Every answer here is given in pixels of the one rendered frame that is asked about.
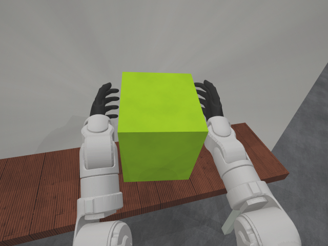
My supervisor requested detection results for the right robot hand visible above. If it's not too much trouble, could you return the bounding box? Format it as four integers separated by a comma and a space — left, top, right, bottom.
194, 80, 224, 121

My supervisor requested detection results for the left robot hand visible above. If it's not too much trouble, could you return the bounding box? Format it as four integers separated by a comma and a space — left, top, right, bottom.
90, 83, 119, 119

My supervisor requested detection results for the right robot upper arm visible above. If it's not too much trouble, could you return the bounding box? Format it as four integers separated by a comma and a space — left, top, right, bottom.
234, 207, 301, 246

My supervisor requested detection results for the left robot upper arm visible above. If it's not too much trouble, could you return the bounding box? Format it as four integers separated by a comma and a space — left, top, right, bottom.
73, 220, 132, 246

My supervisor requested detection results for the table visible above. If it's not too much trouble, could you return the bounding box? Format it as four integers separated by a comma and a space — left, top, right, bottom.
0, 123, 289, 246

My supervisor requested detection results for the carton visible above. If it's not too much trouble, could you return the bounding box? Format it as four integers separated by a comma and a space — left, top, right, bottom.
117, 72, 209, 182

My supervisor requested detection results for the robot left forearm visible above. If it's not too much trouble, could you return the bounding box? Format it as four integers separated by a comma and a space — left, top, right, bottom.
73, 114, 123, 245

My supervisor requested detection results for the robot right forearm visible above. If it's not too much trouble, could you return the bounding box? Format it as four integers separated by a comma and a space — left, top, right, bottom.
204, 116, 301, 243

